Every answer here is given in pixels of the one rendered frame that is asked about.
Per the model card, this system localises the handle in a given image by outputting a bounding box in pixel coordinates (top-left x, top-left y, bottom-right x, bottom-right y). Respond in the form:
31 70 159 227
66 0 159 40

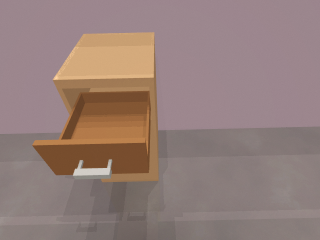
73 159 113 180

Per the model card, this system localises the drawer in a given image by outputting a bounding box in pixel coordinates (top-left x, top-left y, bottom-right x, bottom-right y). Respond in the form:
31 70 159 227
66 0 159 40
32 91 151 176

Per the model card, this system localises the cabinet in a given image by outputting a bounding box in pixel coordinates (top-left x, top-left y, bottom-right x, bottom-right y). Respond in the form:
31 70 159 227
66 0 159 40
53 32 159 183

